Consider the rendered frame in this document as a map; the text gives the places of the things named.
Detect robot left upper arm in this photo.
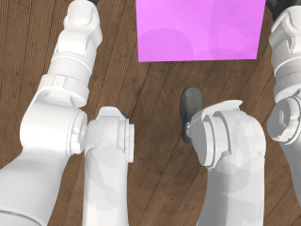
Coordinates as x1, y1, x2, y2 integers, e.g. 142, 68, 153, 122
0, 102, 88, 226

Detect robot right hand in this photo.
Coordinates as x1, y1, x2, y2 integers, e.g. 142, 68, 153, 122
265, 0, 301, 22

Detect robot right upper arm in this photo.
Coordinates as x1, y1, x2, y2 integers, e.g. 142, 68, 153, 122
266, 95, 301, 207

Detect right robot forearm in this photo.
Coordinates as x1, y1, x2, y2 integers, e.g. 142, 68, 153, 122
269, 6, 301, 103

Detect left robot forearm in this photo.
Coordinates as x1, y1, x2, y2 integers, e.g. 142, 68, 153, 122
20, 0, 103, 146

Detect left robot shin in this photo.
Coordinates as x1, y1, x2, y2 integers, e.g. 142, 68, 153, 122
84, 106, 126, 157

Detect carton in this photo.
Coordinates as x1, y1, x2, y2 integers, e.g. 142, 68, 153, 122
135, 0, 266, 62

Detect robot right thigh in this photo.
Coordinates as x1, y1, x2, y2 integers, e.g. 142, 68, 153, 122
196, 110, 265, 226

